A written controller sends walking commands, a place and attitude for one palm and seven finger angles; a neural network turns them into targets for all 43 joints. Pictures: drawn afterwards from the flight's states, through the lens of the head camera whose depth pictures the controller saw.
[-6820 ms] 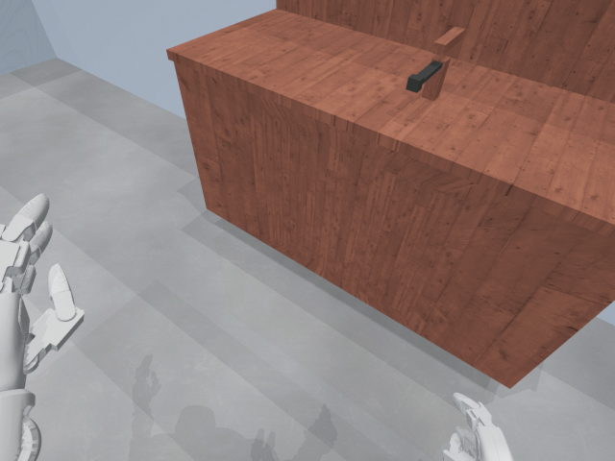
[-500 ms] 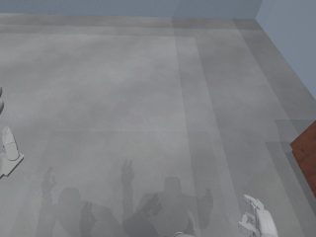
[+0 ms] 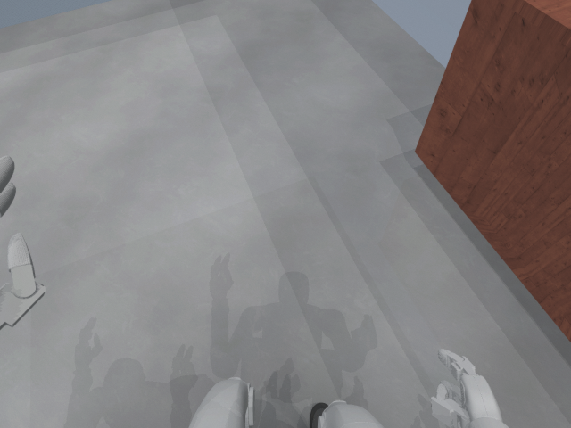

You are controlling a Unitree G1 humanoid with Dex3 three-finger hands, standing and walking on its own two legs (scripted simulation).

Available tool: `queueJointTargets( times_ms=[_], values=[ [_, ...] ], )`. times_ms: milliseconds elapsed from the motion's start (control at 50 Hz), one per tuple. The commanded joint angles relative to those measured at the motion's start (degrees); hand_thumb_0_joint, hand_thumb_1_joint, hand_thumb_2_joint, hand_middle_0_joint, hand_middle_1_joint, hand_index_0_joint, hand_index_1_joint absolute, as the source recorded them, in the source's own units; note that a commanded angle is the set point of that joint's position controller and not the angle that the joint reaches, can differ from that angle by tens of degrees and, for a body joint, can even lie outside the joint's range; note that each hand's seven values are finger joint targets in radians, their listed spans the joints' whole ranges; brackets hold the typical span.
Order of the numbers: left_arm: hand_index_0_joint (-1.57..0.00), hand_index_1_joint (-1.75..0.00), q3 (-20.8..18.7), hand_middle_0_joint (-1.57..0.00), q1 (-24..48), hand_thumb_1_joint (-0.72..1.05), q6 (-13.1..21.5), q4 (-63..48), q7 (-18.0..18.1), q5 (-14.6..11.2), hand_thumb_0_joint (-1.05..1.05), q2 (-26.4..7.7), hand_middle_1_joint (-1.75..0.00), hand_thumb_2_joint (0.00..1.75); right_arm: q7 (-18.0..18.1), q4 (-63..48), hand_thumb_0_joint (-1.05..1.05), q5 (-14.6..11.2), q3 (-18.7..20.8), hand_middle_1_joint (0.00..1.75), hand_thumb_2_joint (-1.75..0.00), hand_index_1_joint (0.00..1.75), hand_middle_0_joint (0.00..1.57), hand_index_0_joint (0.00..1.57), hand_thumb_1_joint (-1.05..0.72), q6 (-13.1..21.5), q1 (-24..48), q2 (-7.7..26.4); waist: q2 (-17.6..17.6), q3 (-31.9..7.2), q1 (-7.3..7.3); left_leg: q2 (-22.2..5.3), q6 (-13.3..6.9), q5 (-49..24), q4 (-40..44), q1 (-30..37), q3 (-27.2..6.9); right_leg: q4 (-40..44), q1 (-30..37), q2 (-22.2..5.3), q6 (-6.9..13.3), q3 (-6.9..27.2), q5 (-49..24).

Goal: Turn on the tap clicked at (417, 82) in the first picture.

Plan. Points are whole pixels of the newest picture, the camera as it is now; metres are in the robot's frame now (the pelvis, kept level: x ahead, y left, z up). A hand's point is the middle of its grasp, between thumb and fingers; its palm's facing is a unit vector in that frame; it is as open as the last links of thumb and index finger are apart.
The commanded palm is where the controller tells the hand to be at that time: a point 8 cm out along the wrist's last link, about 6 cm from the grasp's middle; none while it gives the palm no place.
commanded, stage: turn to face it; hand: left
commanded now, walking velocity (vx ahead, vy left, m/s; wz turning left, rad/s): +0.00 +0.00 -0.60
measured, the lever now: out of the picture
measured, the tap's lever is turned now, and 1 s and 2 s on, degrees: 0 0 0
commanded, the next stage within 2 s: none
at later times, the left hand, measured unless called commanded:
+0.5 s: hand (72, 342) +0.18 +0.17 +0.18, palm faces +0.21 -0.87 -0.45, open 7.4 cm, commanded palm +0.14 +0.21 +0.18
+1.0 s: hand (266, 363) +0.17 +0.01 +0.19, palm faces -0.17 -0.81 -0.57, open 7.4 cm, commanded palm +0.15 +0.09 +0.18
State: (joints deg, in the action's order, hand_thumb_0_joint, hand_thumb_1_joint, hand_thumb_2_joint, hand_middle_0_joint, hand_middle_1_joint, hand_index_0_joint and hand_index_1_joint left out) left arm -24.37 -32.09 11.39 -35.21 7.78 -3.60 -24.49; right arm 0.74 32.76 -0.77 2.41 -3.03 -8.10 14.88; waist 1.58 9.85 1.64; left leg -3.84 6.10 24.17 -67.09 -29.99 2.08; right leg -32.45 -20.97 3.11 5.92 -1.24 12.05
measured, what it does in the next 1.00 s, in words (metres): walks backwards, turning right: left foot, then right foot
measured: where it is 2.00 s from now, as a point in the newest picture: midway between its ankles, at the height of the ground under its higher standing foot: outside the picture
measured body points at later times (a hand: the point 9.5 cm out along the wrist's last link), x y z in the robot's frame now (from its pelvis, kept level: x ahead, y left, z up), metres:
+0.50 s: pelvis -0.08 -0.01 +0.00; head -0.06 -0.02 +0.45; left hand +0.17 +0.22 +0.20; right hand +0.06 -0.26 -0.08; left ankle -0.07 +0.13 -0.73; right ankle -0.04 -0.08 -0.67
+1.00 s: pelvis -0.14 -0.05 -0.01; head -0.08 -0.08 +0.44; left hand +0.17 +0.06 +0.22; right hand -0.16 -0.38 -0.09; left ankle -0.07 +0.04 -0.73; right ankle -0.12 -0.18 -0.73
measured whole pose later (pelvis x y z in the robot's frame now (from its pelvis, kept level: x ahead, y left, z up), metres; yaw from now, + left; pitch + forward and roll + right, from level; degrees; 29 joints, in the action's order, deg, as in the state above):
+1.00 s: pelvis -0.14 -0.05 -0.01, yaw -34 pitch +1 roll +1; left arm -29.8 -34.1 13.5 -41.9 8.2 -3.3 -29.4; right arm 0.5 30.8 -1.0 3.2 -3.1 -8.4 15.8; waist -3.3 7.3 1.3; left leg -1.8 2.3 19.1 -35.6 -18.4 4.0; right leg -34.6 -25.6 5.1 2.1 5.1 9.8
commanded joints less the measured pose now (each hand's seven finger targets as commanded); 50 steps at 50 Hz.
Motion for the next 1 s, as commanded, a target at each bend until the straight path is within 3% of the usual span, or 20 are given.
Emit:
queueJointTargets(
  times_ms=[0, 240, 320, 340, 380, 400, 440, 500, 600, 620, 640, 660, 680, 720, 760, 860, 920, 940, 960, 980],
  values=[
    [-0.2, -0.3, -10.07, -0.2, -1.7, 0.9, 3.34, -8.19, 2.51, -0.96, 0.0, -9.36, -0.3, 0.9, 0.14, -9.33, 0.0, -0.24, 1.21, 0.3, -0.9, 0.3, 0.2, 0.2, -0.9, 2.56, 4.2, 2.81, -5.13, -20.62, -2.85, -0.96, -0.62, -0.14, 8.1, -0.85, -2.4, 11.09, 17.58, -16.26, 3.67, 20.55, -21.79],
    [-0.2, -0.3, -2.97, -0.2, 7.22, 0.9, 1.98, -6.05, 1.89, 0.81, 0.0, -7.08, -0.3, 0.9, 0.01, -10.85, 0.0, -0.13, 1.13, 0.3, -0.9, 0.3, 0.2, 0.2, -0.9, -0.47, 3.18, 4.57, -8.12, -18.14, -4.2, 4.26, -3.75, 5.53, 27.51, 11.33, -0.36, 21.94, 8.08, -11.82, -2.34, 28.66, 4.53],
    [-0.2, -0.3, -2.01, -0.2, 11.01, 0.9, 2.62, -6.36, 0.84, 1.39, 0.0, -7.53, -0.3, 0.9, -0.5, -10.48, 0.0, 0.41, 0.95, 0.3, -0.9, 0.3, 0.2, 0.2, -0.9, -1.1, 0.56, 3.98, -4.93, -18.12, -2.24, 3.42, -6.28, 2.5, 42.85, 26.24, 2.18, 21.69, -2.16, -7.44, -6.28, 25.07, 10.98],
    [-0.2, -0.3, -1.61, -0.2, 12.0, 0.9, 3.09, -6.23, 0.41, 1.36, 0.0, -7.33, -0.3, 0.9, -0.4, -10.44, 0.0, 0.58, 1.12, 0.3, -0.9, 0.3, 0.2, 0.2, -0.9, -0.89, 0.0, 4.36, -1.4, -17.74, -1.59, -0.28, -8.32, 2.07, 47.55, 31.73, 0.22, 16.05, -7.38, -3.86, -8.3, 22.08, 11.23],
    [-0.2, -0.3, -3.37, -0.2, 12.41, 0.9, 3.26, -7.18, -0.21, 1.8, 0.0, -8.12, -0.3, 0.9, 0.09, -12.22, 0.0, 1.08, 1.2, 0.3, -0.9, 0.3, 0.2, 0.2, -0.9, 0.41, 3.56, 4.27, 13.33, -14.11, -3.03, -21.16, -16.24, 1.03, 55.06, 25.76, -14.72, -20.2, -14.14, 2.42, -9.79, 8.77, 11.01],
    [-0.2, -0.3, -4.1, -0.2, 12.9, 0.9, 3.08, -8.49, -0.19, 2.33, 0.0, -8.88, -0.3, 0.9, 0.32, -13.02, 0.0, 0.25, 1.21, 0.3, -0.9, 0.3, 0.2, 0.2, -0.9, 1.49, 4.54, 3.05, 11.09, -12.81, -3.7, -24.16, -17.6, -5.66, 54.41, 19.16, -10.95, -35.17, -13.36, 0.65, -9.88, 5.9, 10.85],
    [-0.2, -0.3, -5.04, -0.2, 10.39, 0.9, 2.93, -5.73, -0.52, 1.84, 0.0, -7.67, -0.3, 0.9, -0.2, -11.74, 0.0, -0.18, 1.19, 0.3, -0.9, 0.3, 0.2, 0.2, -0.9, 2.26, 4.48, 2.69, 11.75, -9.41, -4.17, -22.35, -15.59, -3.56, 53.64, 10.41, -1.79, -44.57, -12.07, -2.94, -8.99, 5.69, 11.99],
    [-0.2, -0.3, 0.15, -0.2, 12.05, 0.9, 2.1, -5.48, 0.11, 1.33, 0.0, -3.33, -0.3, 0.9, -0.63, -10.68, 0.0, -1.11, 0.36, 0.3, -0.9, 0.3, 0.2, 0.2, -0.9, 3.7, 2.17, 2.98, 10.14, -3.84, -3.52, -20.03, -11.63, -13.09, 48.85, 13.01, 3.73, -25.76, -10.77, -6.36, -9.18, 1.59, 13.77],
    [-0.2, -0.3, 1.06, -0.2, 17.96, 0.9, 1.37, -4.34, 0.77, 2.45, 0.0, -4.44, -0.3, 0.9, -0.34, -9.78, 0.0, -0.98, 1.16, 0.3, -0.9, 0.3, 0.2, 0.2, -0.9, 7.1, -1.81, 5.37, 9.13, -9.75, -2.17, -15.56, -6.75, -26.44, 35.31, 18.3, 8.38, -1.02, 5.91, -1.22, -9.8, -8.43, 4.23],
    [-0.2, -0.3, 0.13, -0.2, 19.23, 0.9, 1.46, -4.48, 0.84, 2.68, 0.0, -5.74, -0.3, 0.9, -0.51, -9.56, 0.0, -0.99, 1.03, 0.3, -0.9, 0.3, 0.2, 0.2, -0.9, 7.51, -1.36, 5.13, 6.85, -11.47, -2.59, -14.17, -5.77, -25.64, 28.16, 16.82, 8.93, 4.11, 11.04, -2.3, -8.85, -7.03, -1.92],
    [-0.2, -0.3, -1.09, -0.2, 19.4, 0.9, 1.81, -4.61, 1.09, 2.96, 0.0, -7.5, -0.3, 0.9, -0.65, -9.32, 0.0, -1.27, 0.93, 0.3, -0.9, 0.3, 0.2, 0.2, -0.9, 7.7, -1.4, 3.76, -3.01, -13.88, -2.59, -9.94, -3.79, -17.64, 16.41, 13.53, 10.47, 7.67, 15.54, -8.54, -5.63, 1.12, -14.09],
    [-0.2, -0.3, -4.18, -0.2, 15.88, 0.9, 2.04, -4.16, 1.83, 3.05, 0.0, -10.9, -0.3, 0.9, -0.3, -10.61, 0.0, -0.81, 0.39, 0.3, -0.9, 0.3, 0.2, 0.2, -0.9, 7.63, 1.03, 2.25, -15.43, -15.9, -3.8, -1.66, -1.65, 9.01, 4.1, -0.42, 7.94, 7.68, 21.59, -19.67, 1.49, 22.03, -38.65],
    [-0.2, -0.3, -7.8, -0.2, 15.0, 0.9, 2.91, -6.29, 2.55, 1.99, 0.0, -13.0, -0.3, 0.9, 0.11, -10.37, 0.0, -0.16, -0.6, 0.3, -0.9, 0.3, 0.2, 0.2, -0.9, 7.53, 4.04, 1.57, -17.66, -16.1, -4.4, -2.29, -1.21, 13.62, -2.89, -3.09, 0.74, 8.37, 18.62, -24.39, 3.85, 25.19, -44.66],
    [-0.2, -0.3, -9.14, -0.2, 5.88, 0.9, 3.13, -10.4, 1.64, 0.43, 0.0, -12.61, -0.3, 0.9, -0.4, -10.86, 0.0, -0.56, 0.29, 0.3, -0.9, 0.3, 0.2, 0.2, -0.9, 5.3, 3.44, 1.72, -10.99, -18.8, -4.05, -2.89, -1.23, 7.59, -6.3, -2.4, -4.14, 8.55, 17.83, -21.07, 4.18, 25.74, -26.78],
    [-0.2, -0.3, -11.95, -0.2, -0.81, 0.9, 4.45, -14.07, 1.6, -0.77, 0.0, -12.53, -0.3, 0.9, -1.05, -9.83, 0.0, -0.37, -1.27, 0.3, -0.9, 0.3, 0.2, 0.2, -0.9, 3.65, 5.37, 0.57, -4.3, -22.93, -3.94, -2.48, -1.16, 5.13, 0.51, -2.41, -3.19, 6.14, 20.39, -18.01, 3.99, 19.01, -25.42],
    [-0.2, -0.3, -13.44, -0.2, -4.01, 0.9, 4.63, -16.75, 2.19, -0.83, 0.0, -11.58, -0.3, 0.9, -1.02, -10.21, 0.0, -0.47, 0.47, 0.3, -0.9, 0.3, 0.2, 0.2, -0.9, 2.88, 4.19, 2.15, -6.95, -22.82, -3.1, -0.58, -1.64, 4.03, 21.47, 6.75, -0.61, 7.82, 14.76, -16.18, 4.76, 21.17, -19.58],
    [-0.2, -0.3, -12.84, -0.2, -4.33, 0.9, 3.68, -12.05, 2.13, -0.32, 0.0, -10.06, -0.3, 0.9, -0.94, -9.54, 0.0, -0.57, 0.66, 0.3, -0.9, 0.3, 0.2, 0.2, -0.9, 2.47, 1.17, 2.99, -6.25, -21.05, -1.96, 0.45, -2.55, -3.11, 34.29, 17.08, 0.17, 7.71, 5.63, -13.12, 1.7, 21.21, -9.61],
    [-0.2, -0.3, -11.98, -0.2, -3.83, 0.9, 3.37, -10.44, 1.97, -0.37, 0.0, -9.37, -0.3, 0.9, -0.59, -9.31, 0.0, -0.67, 0.91, 0.3, -0.9, 0.3, 0.2, 0.2, -0.9, 2.4, 0.33, 3.46, -4.44, -20.26, -1.29, -0.96, -3.61, -5.98, 39.9, 22.85, -0.29, 5.19, 0.36, -10.98, -0.43, 20.0, -4.92],
    [-0.2, -0.3, -10.64, -0.2, -3.5, 0.9, 3.16, -9.19, 1.62, -0.56, 0.0, -8.26, -0.3, 0.9, 0.14, -9.44, 0.0, -0.68, 1.4, 0.3, -0.9, 0.3, 0.2, 0.2, -0.9, 2.47, 0.44, 4.29, 0.84, -18.2, -1.02, -6.97, -6.08, -7.36, 45.91, 26.49, -5.89, -2.46, -5.71, -6.59, -2.81, 16.06, 0.28],
    [-0.2, -0.3, -10.63, -0.2, -1.55, 0.9, 3.54, -10.18, 1.22, 0.23, 0.0, -8.44, -0.3, 0.9, 0.57, -10.47, 0.0, -0.22, 1.76, 0.3, -0.9, 0.3, 0.2, 0.2, -0.9, 2.6, 1.71, 5.48, 12.33, -15.87, -1.94, -18.47, -10.88, -17.38, 49.7, 27.24, -15.03, -16.63, -13.44, -0.78, -6.33, 8.76, 16.43]
  ],
)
